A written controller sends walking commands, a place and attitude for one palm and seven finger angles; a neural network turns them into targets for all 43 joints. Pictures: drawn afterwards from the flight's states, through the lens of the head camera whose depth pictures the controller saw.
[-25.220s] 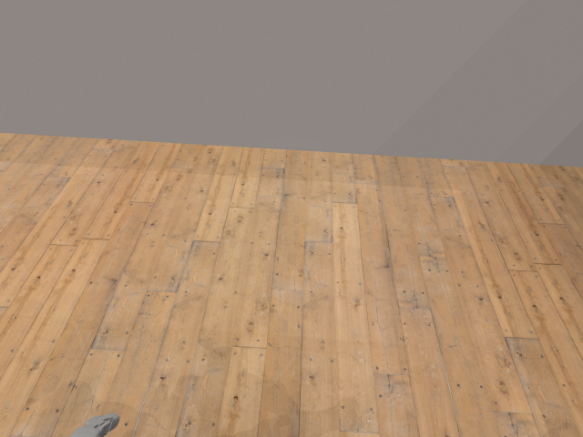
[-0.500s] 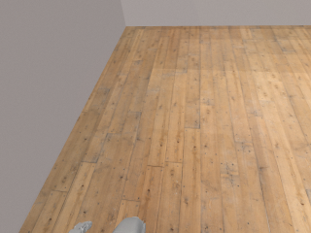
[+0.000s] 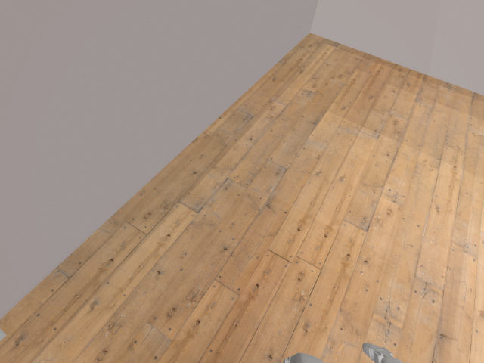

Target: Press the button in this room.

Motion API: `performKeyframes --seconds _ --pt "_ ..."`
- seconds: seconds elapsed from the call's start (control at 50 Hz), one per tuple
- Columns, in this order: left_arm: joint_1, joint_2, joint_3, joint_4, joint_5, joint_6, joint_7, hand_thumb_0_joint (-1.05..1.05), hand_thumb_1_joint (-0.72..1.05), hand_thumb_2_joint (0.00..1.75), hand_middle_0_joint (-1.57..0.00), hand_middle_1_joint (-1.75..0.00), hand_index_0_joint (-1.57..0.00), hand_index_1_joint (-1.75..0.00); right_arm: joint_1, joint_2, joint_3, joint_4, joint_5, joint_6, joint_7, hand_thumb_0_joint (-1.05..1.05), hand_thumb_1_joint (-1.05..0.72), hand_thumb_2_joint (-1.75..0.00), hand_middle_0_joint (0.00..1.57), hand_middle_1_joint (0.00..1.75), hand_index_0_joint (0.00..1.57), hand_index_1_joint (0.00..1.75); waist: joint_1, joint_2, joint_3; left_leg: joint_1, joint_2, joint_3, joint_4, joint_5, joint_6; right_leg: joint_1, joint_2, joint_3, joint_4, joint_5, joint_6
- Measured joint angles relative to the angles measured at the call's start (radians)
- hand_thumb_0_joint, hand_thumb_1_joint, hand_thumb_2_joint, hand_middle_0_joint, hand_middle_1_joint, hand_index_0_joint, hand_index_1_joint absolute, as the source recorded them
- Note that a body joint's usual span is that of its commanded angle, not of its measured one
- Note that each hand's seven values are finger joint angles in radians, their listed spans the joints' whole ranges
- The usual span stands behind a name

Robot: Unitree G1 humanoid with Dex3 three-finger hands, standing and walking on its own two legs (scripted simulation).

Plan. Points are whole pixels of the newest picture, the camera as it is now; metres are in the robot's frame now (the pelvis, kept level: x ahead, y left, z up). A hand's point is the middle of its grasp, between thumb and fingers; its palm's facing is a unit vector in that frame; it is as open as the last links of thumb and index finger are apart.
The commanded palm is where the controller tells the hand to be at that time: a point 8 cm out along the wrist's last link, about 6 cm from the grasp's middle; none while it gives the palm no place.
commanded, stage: turn to face it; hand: left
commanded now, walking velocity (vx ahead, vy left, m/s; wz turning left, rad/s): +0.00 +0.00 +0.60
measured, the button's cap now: out of the picture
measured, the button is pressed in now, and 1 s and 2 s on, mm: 0 0 0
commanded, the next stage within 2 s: take the last steps up to it in 1.68 s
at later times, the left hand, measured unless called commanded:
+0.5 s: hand out of the picture +0.07 +0.16 -0.13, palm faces +0.24 -0.92 -0.30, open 7.4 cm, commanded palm none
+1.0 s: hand out of the picture -0.17 +0.18 -0.19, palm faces +0.61 -0.75 -0.26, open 7.4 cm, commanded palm none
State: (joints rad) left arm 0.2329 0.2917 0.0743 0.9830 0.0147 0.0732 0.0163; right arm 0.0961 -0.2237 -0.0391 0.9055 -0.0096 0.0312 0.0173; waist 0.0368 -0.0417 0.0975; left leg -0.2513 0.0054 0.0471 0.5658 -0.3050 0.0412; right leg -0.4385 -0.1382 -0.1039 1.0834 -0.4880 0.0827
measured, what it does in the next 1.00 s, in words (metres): steps on the spot, turning left: right foot, then left foot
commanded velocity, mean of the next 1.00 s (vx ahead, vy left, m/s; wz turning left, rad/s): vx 0.00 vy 0.00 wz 0.60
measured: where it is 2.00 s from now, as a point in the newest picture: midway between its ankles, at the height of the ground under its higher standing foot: outside the picture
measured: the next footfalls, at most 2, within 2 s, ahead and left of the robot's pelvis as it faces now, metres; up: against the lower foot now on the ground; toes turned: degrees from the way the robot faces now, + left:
right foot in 0.40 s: +0.06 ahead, -0.15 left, +0.00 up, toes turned +11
left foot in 0.90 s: -0.07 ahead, +0.08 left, +0.00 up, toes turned +38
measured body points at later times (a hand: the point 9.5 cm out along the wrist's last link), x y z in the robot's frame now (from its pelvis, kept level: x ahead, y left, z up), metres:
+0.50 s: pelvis -0.01 -0.06 +0.00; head +0.03 -0.09 +0.45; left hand +0.06 +0.21 -0.11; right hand +0.08 -0.31 -0.16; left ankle -0.04 +0.08 -0.67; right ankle +0.02 -0.15 -0.73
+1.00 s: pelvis -0.06 -0.02 +0.00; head -0.04 +0.04 +0.44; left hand -0.20 +0.22 -0.17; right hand +0.20 -0.16 -0.12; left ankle -0.10 +0.05 -0.73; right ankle +0.01 -0.15 -0.68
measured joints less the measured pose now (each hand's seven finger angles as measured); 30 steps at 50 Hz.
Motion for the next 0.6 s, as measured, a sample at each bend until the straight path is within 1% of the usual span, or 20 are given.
performKeyframes --seconds 0.04,0.1,0.14,0.2,0.26,0.32,0.36,0.38,0.4,0.42,0.44,0.46,0.48,0.52,0.56,0.6 --pt "-0.023 -0.001 0.0 -0.014 -0.001 -0.007 -0.006 0.01 0.91 0.89 -0.2 -0.3 -0.2 -0.3 0.013 0.001 0.002 0.006 0.0 0.002 -0.003 0.0 -0.9 -0.9 0.2 0.3 0.2 0.3 -0.004 0.007 -0.003 0.014 -0.008 -0.022 -0.04 0.028 0.005 -0.032 0.011 0.037 0.041 0.055 0.009" --pt "-0.051 -0.004 -0.001 -0.036 0.0 -0.018 -0.008 0.01 0.91 0.89 -0.2 -0.3 -0.2 -0.3 0.036 0.004 0.001 0.015 0.001 0.004 -0.002 0.0 -0.9 -0.9 0.2 0.3 0.2 0.3 -0.011 0.008 -0.011 0.028 -0.023 -0.045 -0.084 0.059 0.008 -0.057 0.019 0.075 0.048 0.116 0.019" --pt "-0.068 -0.007 -0.003 -0.047 0.0 -0.02 -0.007 0.01 0.91 0.89 -0.2 -0.3 -0.2 -0.3 0.054 0.007 -0.002 0.019 0.001 0.004 -0.002 0.0 -0.9 -0.9 0.2 0.3 0.2 0.3 -0.021 0.007 -0.018 0.028 -0.034 -0.061 -0.099 0.071 0.009 -0.06 0.024 0.091 0.032 0.132 0.025" --pt "-0.095 -0.015 -0.006 -0.061 -0.002 -0.019 -0.003 0.01 0.91 0.89 -0.2 -0.3 -0.2 -0.3 0.083 0.01 -0.007 0.023 -0.003 0.004 -0.002 0.0 -0.9 -0.9 0.2 0.3 0.2 0.3 -0.041 0.011 -0.024 0.019 -0.048 -0.089 -0.105 0.082 0.006 -0.043 0.039 0.103 -0.027 0.117 0.029" --pt "-0.124 -0.028 -0.011 -0.075 -0.005 -0.019 -0.001 0.01 0.91 0.89 -0.2 -0.3 -0.2 -0.3 0.111 0.008 -0.015 0.027 -0.007 0.006 -0.002 0.0 -0.9 -0.9 0.2 0.3 0.2 0.3 -0.063 0.023 -0.023 0.001 -0.058 -0.121 -0.096 0.088 -0.002 -0.011 0.062 0.106 -0.117 0.079 0.026" --pt "-0.153 -0.046 -0.02 -0.092 -0.012 -0.025 0.001 0.01 0.91 0.89 -0.2 -0.3 -0.2 -0.3 0.135 0.001 -0.023 0.035 -0.01 0.013 -0.004 0.0 -0.9 -0.9 0.2 0.3 0.2 0.3 -0.085 0.045 -0.019 -0.025 -0.067 -0.16 -0.074 0.089 -0.018 0.042 0.091 0.106 -0.25 0.056 0.015" --pt "-0.164 -0.058 -0.027 -0.106 -0.017 -0.035 0.0 0.01 0.91 0.89 -0.2 -0.3 -0.2 -0.3 0.149 -0.007 -0.029 0.041 -0.009 0.021 -0.005 0.0 -0.9 -0.9 0.2 0.3 0.2 0.3 -0.095 0.06 -0.019 -0.048 -0.075 -0.186 -0.051 0.086 -0.033 0.095 0.11 0.101 -0.372 0.089 0.006" --pt "-0.165 -0.064 -0.03 -0.113 -0.018 -0.043 -0.001 0.01 0.91 0.89 -0.2 -0.3 -0.2 -0.3 0.157 -0.011 -0.033 0.044 -0.007 0.024 -0.005 0.0 -0.9 -0.9 0.2 0.3 0.2 0.3 -0.096 0.066 -0.022 -0.063 -0.082 -0.198 -0.032 0.081 -0.042 0.131 0.115 0.094 -0.457 0.139 0.001" --pt "-0.163 -0.071 -0.034 -0.119 -0.016 -0.053 0.0 0.01 0.9 0.89 -0.2 -0.3 -0.2 -0.3 0.164 -0.018 -0.037 0.046 -0.003 0.027 -0.004 0.0 -0.9 -0.9 0.2 0.3 0.2 0.3 -0.094 0.077 -0.024 -0.08 -0.085 -0.209 -0.001 0.069 -0.052 0.157 0.119 0.082 -0.523 0.205 -0.029" --pt "-0.161 -0.081 -0.038 -0.12 -0.011 -0.062 0.002 0.01 0.9 0.89 -0.2 -0.3 -0.2 -0.3 0.161 -0.025 -0.043 0.053 0.0 0.033 -0.005 0.01 -0.9 -0.9 0.2 0.3 0.2 0.3 -0.093 0.093 -0.016 -0.104 -0.084 -0.211 0.066 -0.009 -0.06 0.159 0.123 0.068 -0.519 0.222 -0.062" --pt "-0.155 -0.089 -0.045 -0.123 -0.008 -0.065 0.003 0.01 0.9 0.89 -0.2 -0.3 -0.2 -0.3 0.159 -0.031 -0.048 0.057 -0.001 0.039 -0.005 0.01 -0.9 -0.9 0.2 0.3 0.2 0.3 -0.095 0.1 -0.012 -0.137 -0.087 -0.194 0.161 -0.091 -0.066 0.161 0.117 0.055 -0.509 0.213 -0.085" --pt "-0.145 -0.097 -0.049 -0.123 -0.007 -0.066 0.004 0.0 0.9 0.89 -0.2 -0.3 -0.2 -0.3 0.16 -0.037 -0.052 0.06 -0.003 0.045 -0.003 0.01 -0.9 -0.9 0.2 0.3 0.2 0.3 -0.097 0.103 -0.013 -0.172 -0.089 -0.173 0.266 -0.133 -0.069 0.169 0.107 0.042 -0.509 0.202 -0.098" --pt "-0.134 -0.104 -0.051 -0.122 -0.006 -0.064 0.005 0.0 0.9 0.89 -0.2 -0.3 -0.2 -0.3 0.16 -0.042 -0.057 0.062 -0.005 0.05 0.0 0.01 -0.9 -0.9 0.2 0.3 0.2 0.3 -0.096 0.103 -0.015 -0.203 -0.085 -0.15 0.364 -0.144 -0.073 0.18 0.097 0.032 -0.519 0.197 -0.105" --pt "-0.112 -0.114 -0.054 -0.116 -0.006 -0.058 0.007 0.0 0.9 0.89 -0.2 -0.3 -0.2 -0.3 0.157 -0.051 -0.062 0.065 -0.009 0.056 0.008 0.01 -0.9 -0.9 0.2 0.3 0.2 0.3 -0.095 0.101 -0.018 -0.243 -0.063 -0.112 0.514 -0.117 -0.084 0.204 0.08 0.013 -0.549 0.203 -0.106" --pt "-0.093 -0.119 -0.054 -0.108 -0.005 -0.058 0.007 0.01 0.9 0.89 -0.2 -0.3 -0.2 -0.3 0.156 -0.057 -0.063 0.064 -0.01 0.056 0.013 0.01 -0.9 -0.9 0.2 0.3 0.2 0.3 -0.096 0.098 -0.018 -0.262 -0.035 -0.094 0.596 -0.077 -0.098 0.223 0.066 -0.012 -0.573 0.214 -0.106" --pt "-0.076 -0.121 -0.055 -0.102 -0.005 -0.061 0.007 0.01 0.9 0.89 -0.2 -0.3 -0.2 -0.3 0.153 -0.059 -0.063 0.065 -0.009 0.058 0.016 0.01 -0.91 -0.9 0.2 0.3 0.19 0.29 -0.093 0.092 -0.017 -0.264 -0.009 -0.088 0.626 -0.052 -0.111 0.236 0.052 -0.039 -0.585 0.219 -0.106"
